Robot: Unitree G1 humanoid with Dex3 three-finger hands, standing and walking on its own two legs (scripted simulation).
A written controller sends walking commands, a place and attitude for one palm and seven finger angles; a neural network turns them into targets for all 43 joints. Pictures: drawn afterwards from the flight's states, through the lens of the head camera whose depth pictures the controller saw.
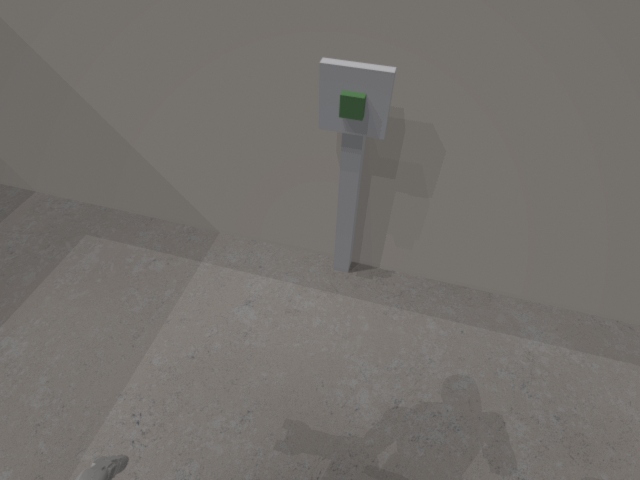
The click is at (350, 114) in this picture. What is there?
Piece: button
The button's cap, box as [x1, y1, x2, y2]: [339, 90, 365, 120]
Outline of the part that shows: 342,90 340,94 339,116 361,120 364,111 365,94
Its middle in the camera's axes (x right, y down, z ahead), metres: +0.08 -0.33 +0.96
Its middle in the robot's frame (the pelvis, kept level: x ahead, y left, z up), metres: +0.95 -0.03 -0.02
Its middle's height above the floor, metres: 0.74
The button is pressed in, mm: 0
